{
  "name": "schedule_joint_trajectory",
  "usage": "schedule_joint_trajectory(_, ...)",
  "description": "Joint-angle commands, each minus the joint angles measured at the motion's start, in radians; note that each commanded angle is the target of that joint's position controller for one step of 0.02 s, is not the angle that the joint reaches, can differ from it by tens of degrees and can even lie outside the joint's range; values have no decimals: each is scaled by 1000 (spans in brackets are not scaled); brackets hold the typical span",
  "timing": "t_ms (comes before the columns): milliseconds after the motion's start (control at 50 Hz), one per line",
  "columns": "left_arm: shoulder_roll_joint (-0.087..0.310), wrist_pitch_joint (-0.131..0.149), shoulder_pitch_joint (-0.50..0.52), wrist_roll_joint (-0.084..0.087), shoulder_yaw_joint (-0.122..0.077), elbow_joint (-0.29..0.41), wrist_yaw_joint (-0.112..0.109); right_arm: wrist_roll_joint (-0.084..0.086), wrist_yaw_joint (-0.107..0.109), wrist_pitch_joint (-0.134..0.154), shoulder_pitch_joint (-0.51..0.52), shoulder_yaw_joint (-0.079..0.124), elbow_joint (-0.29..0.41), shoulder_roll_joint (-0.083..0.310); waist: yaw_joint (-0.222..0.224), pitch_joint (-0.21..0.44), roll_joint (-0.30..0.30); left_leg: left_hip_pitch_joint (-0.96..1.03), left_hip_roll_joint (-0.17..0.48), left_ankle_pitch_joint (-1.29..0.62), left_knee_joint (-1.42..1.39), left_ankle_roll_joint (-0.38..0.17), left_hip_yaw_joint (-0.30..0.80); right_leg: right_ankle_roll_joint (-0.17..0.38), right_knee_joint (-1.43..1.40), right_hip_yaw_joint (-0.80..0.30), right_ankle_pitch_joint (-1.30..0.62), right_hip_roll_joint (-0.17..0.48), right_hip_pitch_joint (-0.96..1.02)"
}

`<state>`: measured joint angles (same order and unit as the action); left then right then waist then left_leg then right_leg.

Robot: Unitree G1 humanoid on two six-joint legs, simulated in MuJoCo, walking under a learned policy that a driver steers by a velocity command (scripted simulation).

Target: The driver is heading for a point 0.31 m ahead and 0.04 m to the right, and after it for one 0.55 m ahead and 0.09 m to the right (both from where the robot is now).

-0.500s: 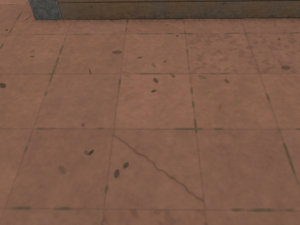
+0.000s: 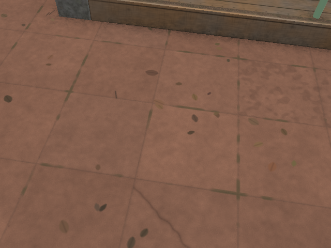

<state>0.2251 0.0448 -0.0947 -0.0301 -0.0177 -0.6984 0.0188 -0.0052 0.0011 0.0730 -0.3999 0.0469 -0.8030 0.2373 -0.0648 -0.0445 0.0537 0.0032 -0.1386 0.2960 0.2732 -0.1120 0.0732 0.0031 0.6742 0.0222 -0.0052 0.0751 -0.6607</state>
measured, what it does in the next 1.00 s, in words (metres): walks ahead: right foot, then left foot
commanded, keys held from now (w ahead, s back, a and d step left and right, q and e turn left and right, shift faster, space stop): no key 0.50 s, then w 0.48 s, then w+e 0.02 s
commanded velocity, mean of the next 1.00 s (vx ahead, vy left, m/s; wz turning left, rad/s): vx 0.20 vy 0.00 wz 0.05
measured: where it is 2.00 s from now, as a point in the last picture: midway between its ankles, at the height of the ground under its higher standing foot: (158, 241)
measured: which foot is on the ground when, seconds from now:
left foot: down 0.00-0.08, up 0.10-0.44, down 0.46-0.72, up 0.74-1.00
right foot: up 0.00-0.06, down 0.08-1.00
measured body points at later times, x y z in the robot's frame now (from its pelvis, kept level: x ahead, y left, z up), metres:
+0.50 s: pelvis +0.11 -0.03 +0.00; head +0.11 -0.02 +0.45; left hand +0.19 +0.22 -0.14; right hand +0.17 -0.27 -0.14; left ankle +0.11 +0.09 -0.74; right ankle +0.20 -0.10 -0.74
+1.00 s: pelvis +0.24 -0.03 +0.01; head +0.26 -0.04 +0.46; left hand +0.17 +0.21 -0.13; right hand +0.40 -0.27 -0.12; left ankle +0.35 +0.10 -0.69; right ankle +0.15 -0.11 -0.74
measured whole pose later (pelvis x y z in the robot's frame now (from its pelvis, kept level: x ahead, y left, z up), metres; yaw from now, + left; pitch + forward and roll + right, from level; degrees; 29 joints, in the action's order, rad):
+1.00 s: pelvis +0.24 -0.03 +0.01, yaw +1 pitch +1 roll +0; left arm 0.19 0.08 -0.50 -0.01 -0.03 -0.99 0.00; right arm -0.04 -0.04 0.04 -0.11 0.04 -0.86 0.24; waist 0.05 0.00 -0.03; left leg -0.60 0.06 0.13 0.80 -0.03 -0.04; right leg 0.07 0.18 0.03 0.24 -0.06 0.04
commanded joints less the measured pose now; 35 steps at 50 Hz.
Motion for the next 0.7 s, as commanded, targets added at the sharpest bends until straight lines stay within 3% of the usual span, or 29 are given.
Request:
schedule_joint_trajectory(20,84,29,-7,2,-20,54,-10,-6,15,6,-40,27,24,141,23,50,-158,-16,235,-913,96,-13,73,39,-94,30,-33,-73,192)
schedule_joint_trajectory(60,118,42,-173,-7,-37,1,-22,-4,23,7,13,32,30,166,109,89,-140,5,232,-986,260,11,82,72,-187,25,-37,-104,345)
schedule_joint_trajectory(80,133,57,-277,-9,-41,-29,-31,2,21,10,28,33,35,168,160,136,-95,-48,187,-859,414,27,62,88,-250,-8,-240,-59,499)
schedule_joint_trajectory(100,203,64,-369,-23,-51,-35,-37,11,20,12,-33,21,62,111,151,266,50,-200,107,-378,685,46,21,147,-125,-183,-786,168,739)
schedule_joint_trajectory(120,225,53,-353,-12,-58,-35,-25,57,23,-4,-242,11,19,48,69,441,248,-387,-39,372,995,86,5,358,-128,-492,-1126,411,925)
schedule_joint_trajectory(140,165,36,-308,31,-48,-10,-15,10,28,-26,-209,21,-14,124,76,433,89,-402,-3,287,1030,84,72,348,-216,-513,-895,345,820)
schedule_joint_trajectory(160,101,28,-208,36,-31,4,-18,-6,22,-37,-113,23,-1,127,58,297,23,-433,36,228,1018,93,70,316,-271,-409,-603,294,692)
schedule_joint_trajectory(180,51,21,-147,32,-13,9,-22,-18,16,-46,-42,16,13,113,48,199,-17,-438,72,195,948,98,51,274,-329,-334,-425,241,575)
schedule_joint_trajectory(220,53,11,-129,26,-7,-12,-35,-33,1,-83,-35,9,4,82,21,116,28,-331,99,148,836,110,8,214,-405,-208,-294,163,386)
schedule_joint_trajectory(280,82,10,-136,4,-13,-36,-34,-23,3,-109,-62,-5,-20,53,8,123,57,-253,105,144,662,108,-42,193,-433,-133,-141,113,320)
schedule_joint_trajectory(360,115,-15,-169,4,-26,-63,-28,-24,12,-118,15,-13,-25,62,51,98,95,-243,121,113,476,89,-76,191,-482,-176,298,111,309)
schedule_joint_trajectory(420,128,-42,-156,15,-33,-74,-33,-21,13,-108,6,-17,-47,55,36,64,59,-163,114,35,330,62,-105,165,-494,-201,494,115,237)
schedule_joint_trajectory(460,106,-51,-163,20,-30,-85,-37,-30,18,-94,0,-22,-55,51,29,19,11,-110,138,-8,168,26,-55,98,-479,-193,581,89,176)
schedule_joint_trajectory(480,80,-50,-170,21,-25,-83,-34,-41,24,-82,-5,-21,-51,79,40,4,-60,-133,237,59,61,3,74,58,-411,-168,534,56,177)
schedule_joint_trajectory(500,49,-48,-185,39,-21,-86,-28,-24,29,-77,58,-18,-48,99,85,-44,-187,-318,313,249,-38,-25,210,27,-342,-61,411,-44,261)
schedule_joint_trajectory(520,45,-43,-174,32,-19,-104,-20,-14,26,-68,69,-23,-58,77,84,-37,-208,-420,329,418,-113,-22,238,27,-243,-24,313,-81,395)
schedule_joint_trajectory(560,66,-35,-191,8,-30,-117,-8,-14,25,-63,73,6,-72,145,82,-50,-264,-398,345,477,-156,-35,262,45,-67,24,330,-121,367)
schedule_joint_trajectory(600,77,-26,-192,-4,-35,-116,0,-12,22,-58,86,12,-72,137,83,-67,-231,-317,376,417,-161,-68,272,70,-8,23,353,-105,278)
schedule_joint_trajectory(640,58,-8,-174,-2,-32,-113,1,-14,17,-47,63,16,-87,129,72,-67,-183,-231,371,317,-123,-86,245,87,-69,31,390,-96,259)
schedule_joint_trajectory(700,40,14,-257,7,-34,-151,-8,-7,14,-38,68,25,-98,125,103,-42,-150,-298,307,252,-15,-63,156,103,-276,36,351,-112,511)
